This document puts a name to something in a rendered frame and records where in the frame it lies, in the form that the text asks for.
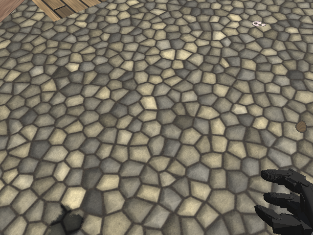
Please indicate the robot right hand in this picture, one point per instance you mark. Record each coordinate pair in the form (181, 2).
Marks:
(300, 222)

